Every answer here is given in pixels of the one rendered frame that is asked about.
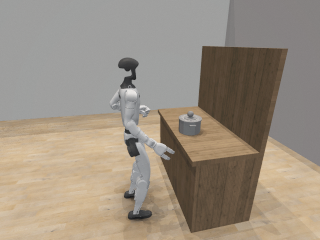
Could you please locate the left robot upper arm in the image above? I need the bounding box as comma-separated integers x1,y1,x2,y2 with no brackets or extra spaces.
109,82,123,110

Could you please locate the left robot hand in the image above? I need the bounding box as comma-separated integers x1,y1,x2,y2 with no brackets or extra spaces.
139,105,150,118

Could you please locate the right robot upper arm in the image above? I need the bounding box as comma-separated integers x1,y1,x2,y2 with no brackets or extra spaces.
124,89,138,129

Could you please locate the knob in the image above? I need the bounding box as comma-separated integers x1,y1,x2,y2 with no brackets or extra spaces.
187,111,194,117

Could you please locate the right robot hand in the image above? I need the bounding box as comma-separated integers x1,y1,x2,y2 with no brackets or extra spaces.
153,142,175,160

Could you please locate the robot right foot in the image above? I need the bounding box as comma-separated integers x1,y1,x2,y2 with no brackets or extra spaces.
128,209,152,220

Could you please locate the lid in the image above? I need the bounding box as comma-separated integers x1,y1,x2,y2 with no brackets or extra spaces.
178,114,202,123

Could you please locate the robot left thigh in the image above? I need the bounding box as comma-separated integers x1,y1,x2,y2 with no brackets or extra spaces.
132,139,146,172

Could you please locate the pot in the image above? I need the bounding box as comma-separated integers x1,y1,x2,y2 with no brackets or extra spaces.
178,120,201,136

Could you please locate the robot right forearm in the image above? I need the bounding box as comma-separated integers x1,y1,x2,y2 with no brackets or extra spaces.
126,121,157,149

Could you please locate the table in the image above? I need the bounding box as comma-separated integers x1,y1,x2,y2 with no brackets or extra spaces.
158,46,288,233

